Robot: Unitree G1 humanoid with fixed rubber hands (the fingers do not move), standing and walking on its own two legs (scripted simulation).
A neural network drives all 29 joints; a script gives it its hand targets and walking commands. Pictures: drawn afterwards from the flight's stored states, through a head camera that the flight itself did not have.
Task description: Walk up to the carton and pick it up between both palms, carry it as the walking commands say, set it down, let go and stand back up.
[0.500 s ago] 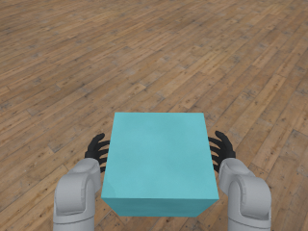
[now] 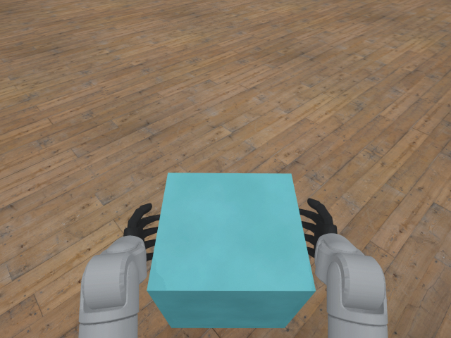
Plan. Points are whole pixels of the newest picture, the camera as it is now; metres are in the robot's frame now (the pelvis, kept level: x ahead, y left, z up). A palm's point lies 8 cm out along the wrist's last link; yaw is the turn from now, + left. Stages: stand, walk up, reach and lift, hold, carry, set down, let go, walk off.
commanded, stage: carry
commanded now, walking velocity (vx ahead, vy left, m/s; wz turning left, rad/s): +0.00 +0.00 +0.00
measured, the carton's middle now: (228, 254) +0.27 +0.00 +0.01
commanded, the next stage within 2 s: none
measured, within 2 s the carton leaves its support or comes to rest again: neither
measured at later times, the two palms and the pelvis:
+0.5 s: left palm (129, 274) +0.22 +0.16 +0.05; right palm (319, 266) +0.23 -0.14 +0.06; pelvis -0.04 +0.00 -0.01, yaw +0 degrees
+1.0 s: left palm (139, 251) +0.26 +0.16 +0.04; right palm (316, 246) +0.27 -0.15 +0.05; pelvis +0.00 +0.00 +0.00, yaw +0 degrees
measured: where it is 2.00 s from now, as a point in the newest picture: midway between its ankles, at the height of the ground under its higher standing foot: outside the picture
